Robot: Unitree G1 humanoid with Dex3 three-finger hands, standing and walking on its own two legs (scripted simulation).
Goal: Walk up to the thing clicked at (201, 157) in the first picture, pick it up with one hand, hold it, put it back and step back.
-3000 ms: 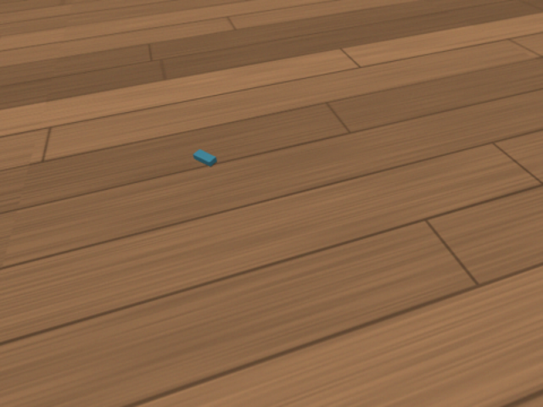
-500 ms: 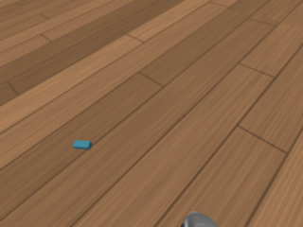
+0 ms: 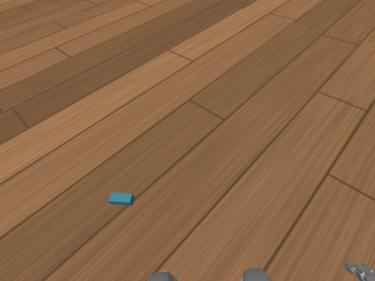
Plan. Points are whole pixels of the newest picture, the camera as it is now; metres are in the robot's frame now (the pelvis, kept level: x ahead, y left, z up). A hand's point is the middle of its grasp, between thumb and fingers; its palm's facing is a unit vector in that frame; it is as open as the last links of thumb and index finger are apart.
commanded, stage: walk up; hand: left
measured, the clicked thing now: (121, 198) +0.65 +0.47 -0.71
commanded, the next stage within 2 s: none
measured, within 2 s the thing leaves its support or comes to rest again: neither
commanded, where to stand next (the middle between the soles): +0.28 +0.32 m, yaw -6 degrees
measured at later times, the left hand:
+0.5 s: hand out of the picture +0.16 +0.47 -0.08, palm faces -0.04 -0.80 -0.60, open 7.4 cm
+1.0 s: hand out of the picture +0.25 +0.60 -0.10, palm faces -0.06 -0.86 -0.50, open 7.4 cm
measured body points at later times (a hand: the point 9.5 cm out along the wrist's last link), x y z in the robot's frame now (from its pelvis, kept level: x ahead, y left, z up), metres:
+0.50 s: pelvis +0.09 +0.15 +0.01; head +0.11 +0.10 +0.46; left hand +0.16 +0.51 -0.04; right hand +0.16 -0.18 -0.12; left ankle +0.13 +0.34 -0.64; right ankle +0.15 -0.02 -0.69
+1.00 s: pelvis +0.18 +0.32 +0.01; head +0.21 +0.29 +0.46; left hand +0.26 +0.65 -0.07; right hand +0.20 +0.00 -0.12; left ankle +0.17 +0.43 -0.64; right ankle +0.24 +0.20 -0.69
